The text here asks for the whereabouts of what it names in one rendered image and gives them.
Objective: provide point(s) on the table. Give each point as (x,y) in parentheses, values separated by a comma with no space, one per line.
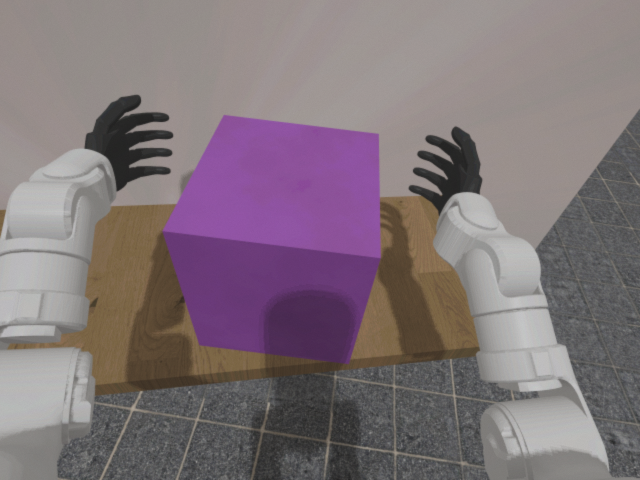
(141,336)

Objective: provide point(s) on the carton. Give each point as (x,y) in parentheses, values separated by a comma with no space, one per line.
(275,239)

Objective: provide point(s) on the right robot upper arm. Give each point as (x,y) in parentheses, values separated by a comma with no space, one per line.
(548,438)

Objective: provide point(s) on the robot left hand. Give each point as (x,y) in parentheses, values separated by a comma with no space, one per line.
(109,138)

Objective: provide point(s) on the robot right forearm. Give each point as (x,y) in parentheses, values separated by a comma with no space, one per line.
(501,276)

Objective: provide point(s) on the robot right hand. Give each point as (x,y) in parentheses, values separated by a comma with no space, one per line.
(463,174)

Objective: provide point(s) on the robot left forearm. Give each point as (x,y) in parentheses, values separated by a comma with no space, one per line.
(46,247)

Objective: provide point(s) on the left robot upper arm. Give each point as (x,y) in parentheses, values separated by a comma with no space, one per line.
(46,399)

